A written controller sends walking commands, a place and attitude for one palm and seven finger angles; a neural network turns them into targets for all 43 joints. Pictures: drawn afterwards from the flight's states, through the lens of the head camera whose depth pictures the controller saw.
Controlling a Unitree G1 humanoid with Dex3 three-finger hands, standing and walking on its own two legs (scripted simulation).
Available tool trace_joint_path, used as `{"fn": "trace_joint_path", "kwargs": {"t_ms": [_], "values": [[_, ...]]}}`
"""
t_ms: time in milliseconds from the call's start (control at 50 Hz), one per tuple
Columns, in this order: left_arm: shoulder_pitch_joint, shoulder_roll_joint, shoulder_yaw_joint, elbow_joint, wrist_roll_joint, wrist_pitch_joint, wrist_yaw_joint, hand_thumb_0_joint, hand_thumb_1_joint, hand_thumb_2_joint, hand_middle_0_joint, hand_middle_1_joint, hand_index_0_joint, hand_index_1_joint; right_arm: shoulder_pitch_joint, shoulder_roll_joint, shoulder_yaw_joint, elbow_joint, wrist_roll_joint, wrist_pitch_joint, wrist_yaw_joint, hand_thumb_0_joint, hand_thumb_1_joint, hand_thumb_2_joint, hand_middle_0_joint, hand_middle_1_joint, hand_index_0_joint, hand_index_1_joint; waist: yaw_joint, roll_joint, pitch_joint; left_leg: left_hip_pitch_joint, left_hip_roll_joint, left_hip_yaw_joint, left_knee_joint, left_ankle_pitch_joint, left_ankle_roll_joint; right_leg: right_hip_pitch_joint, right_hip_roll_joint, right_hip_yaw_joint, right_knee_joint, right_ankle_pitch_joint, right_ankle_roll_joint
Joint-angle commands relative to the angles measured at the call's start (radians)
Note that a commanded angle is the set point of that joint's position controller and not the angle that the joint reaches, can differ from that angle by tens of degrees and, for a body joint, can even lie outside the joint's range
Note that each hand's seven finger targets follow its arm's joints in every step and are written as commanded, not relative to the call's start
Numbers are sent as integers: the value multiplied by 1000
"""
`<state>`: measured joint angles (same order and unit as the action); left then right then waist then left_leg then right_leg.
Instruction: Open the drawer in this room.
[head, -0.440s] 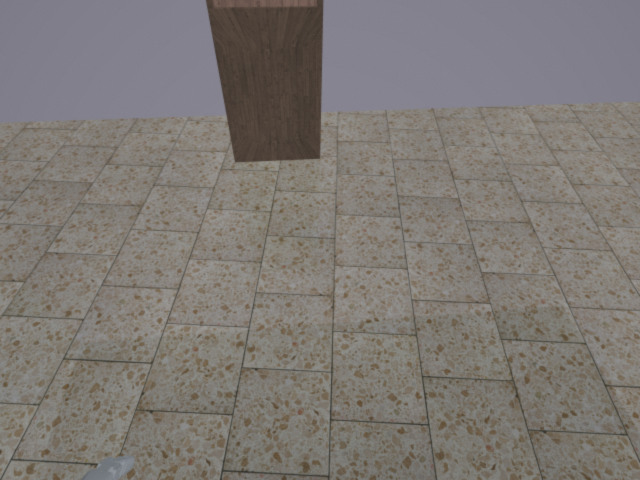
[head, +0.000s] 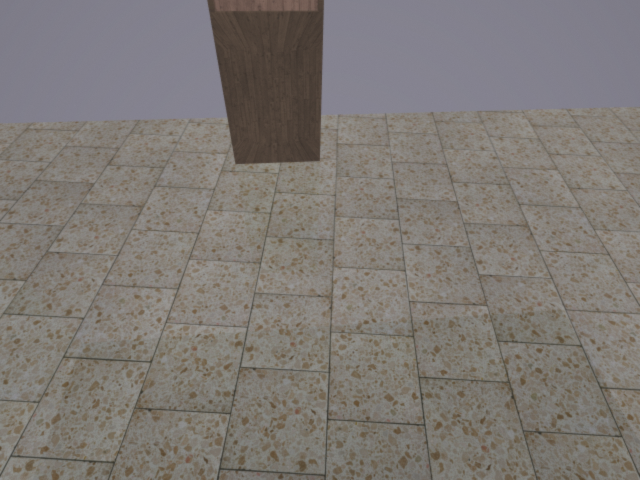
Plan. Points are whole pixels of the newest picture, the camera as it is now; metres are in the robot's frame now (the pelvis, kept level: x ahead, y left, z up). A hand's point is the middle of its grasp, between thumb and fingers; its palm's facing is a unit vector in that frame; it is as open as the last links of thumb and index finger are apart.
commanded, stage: stand and wait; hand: left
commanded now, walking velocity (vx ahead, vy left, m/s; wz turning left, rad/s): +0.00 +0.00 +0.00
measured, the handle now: out of the picture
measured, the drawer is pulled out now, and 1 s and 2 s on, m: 0.00 0.00 0.00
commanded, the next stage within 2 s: turn or walk to find it in 0.46 s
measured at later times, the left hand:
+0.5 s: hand out of the picture +0.08 +0.24 -0.15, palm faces -0.05 -0.94 -0.33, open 7.4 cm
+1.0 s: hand out of the picture +0.03 +0.22 -0.17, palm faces -0.01 -0.96 -0.28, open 7.4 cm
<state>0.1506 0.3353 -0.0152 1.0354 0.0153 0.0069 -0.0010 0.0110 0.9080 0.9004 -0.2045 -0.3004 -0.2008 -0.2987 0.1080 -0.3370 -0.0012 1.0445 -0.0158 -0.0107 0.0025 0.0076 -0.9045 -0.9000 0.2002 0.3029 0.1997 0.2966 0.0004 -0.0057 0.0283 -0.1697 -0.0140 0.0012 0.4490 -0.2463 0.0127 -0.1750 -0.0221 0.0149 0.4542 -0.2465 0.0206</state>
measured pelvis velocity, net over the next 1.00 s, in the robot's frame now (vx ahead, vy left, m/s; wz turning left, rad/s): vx -0.02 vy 0.00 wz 0.03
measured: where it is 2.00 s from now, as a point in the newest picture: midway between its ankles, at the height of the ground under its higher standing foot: outside the picture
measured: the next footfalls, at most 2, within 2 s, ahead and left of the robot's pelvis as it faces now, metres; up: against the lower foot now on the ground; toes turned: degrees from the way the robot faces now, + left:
right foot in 2.00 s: +0.01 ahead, -0.12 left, +0.00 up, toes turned +7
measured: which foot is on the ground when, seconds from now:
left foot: down 0.00-1.00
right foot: down 0.00-1.00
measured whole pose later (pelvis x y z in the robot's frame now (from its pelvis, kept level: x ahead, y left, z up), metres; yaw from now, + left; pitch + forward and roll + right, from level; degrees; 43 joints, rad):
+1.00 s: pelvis -0.02 +0.00 +0.00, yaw +2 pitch -2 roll +0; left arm 0.19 0.29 -0.02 1.08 0.02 0.01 0.00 0.01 0.91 0.90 -0.20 -0.30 -0.20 -0.30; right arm 0.14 -0.28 0.00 1.10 -0.01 0.00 0.01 0.01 -0.91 -0.90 0.20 0.30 0.20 0.30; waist 0.01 -0.01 0.04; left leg -0.19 -0.02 -0.03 0.43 -0.21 0.01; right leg -0.18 -0.02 -0.01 0.43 -0.21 0.02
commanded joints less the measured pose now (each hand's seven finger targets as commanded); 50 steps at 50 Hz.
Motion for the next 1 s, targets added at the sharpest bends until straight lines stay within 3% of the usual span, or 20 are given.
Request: {"fn": "trace_joint_path", "kwargs": {"t_ms": [0,480,580,740,840,980], "values": [[-57,208,48,-60,-5,-26,13,0,900,900,-200,-300,-200,-300,-61,-203,-42,-58,4,-23,-15,0,-900,-900,200,300,200,300,-2,7,-62,12,122,-95,-96,139,28,4,-92,82,-83,123,-50],[-61,213,49,-20,-4,-28,13,0,900,900,-200,-300,-200,-300,-36,-210,-39,-2,7,-21,-10,0,-900,-900,200,300,200,300,0,-7,-43,-1,128,-108,-122,131,22,11,-100,86,-114,94,-48],[-7,135,38,-25,-5,-3,24,0,900,900,-200,-300,-200,-300,6,-117,-22,-13,5,3,-6,0,-900,-900,200,300,200,300,5,-12,-53,-53,117,-107,-67,159,11,11,-114,65,-66,97,-28],[-15,154,40,-40,-3,-16,23,0,900,900,-200,-300,-200,-300,5,-147,-34,-16,8,-4,-8,0,-900,-900,200,300,200,300,0,5,-66,-17,120,-123,-65,173,16,-4,-102,65,-71,101,-37],[-8,153,42,-27,-2,-20,22,0,900,900,-200,-300,-200,-300,-1,-150,-37,-9,10,-7,-9,0,-900,-900,200,300,200,300,3,4,-21,-31,118,-133,-96,100,18,-24,-94,73,-102,26,-37],[-2,161,46,-11,0,-26,19,0,900,900,-200,-300,-200,-300,-8,-164,-42,-2,10,-15,-11,0,-900,-900,200,300,200,300,4,17,-29,-23,122,-142,-128,63,24,-10,-93,69,-120,7,-38]]}}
